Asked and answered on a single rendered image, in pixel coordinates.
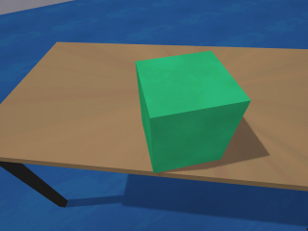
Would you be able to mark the carton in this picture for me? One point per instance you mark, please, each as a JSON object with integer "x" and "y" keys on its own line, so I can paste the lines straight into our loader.
{"x": 190, "y": 109}

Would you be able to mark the table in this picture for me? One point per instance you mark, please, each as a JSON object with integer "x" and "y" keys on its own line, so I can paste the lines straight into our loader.
{"x": 79, "y": 107}

